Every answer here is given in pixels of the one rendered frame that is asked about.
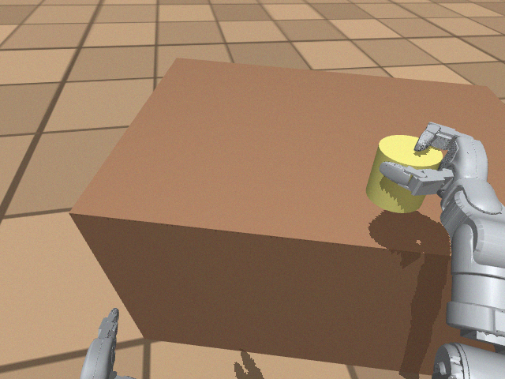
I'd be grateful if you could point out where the can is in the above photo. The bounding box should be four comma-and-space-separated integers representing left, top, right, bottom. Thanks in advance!
366, 135, 443, 213

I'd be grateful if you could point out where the right robot arm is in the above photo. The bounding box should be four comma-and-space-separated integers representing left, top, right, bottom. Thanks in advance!
432, 178, 505, 379

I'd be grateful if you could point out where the left robot hand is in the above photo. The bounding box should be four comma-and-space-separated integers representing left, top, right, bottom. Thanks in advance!
80, 308, 136, 379

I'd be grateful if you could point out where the right robot hand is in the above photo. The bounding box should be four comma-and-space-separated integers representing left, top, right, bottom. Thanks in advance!
379, 122, 488, 198

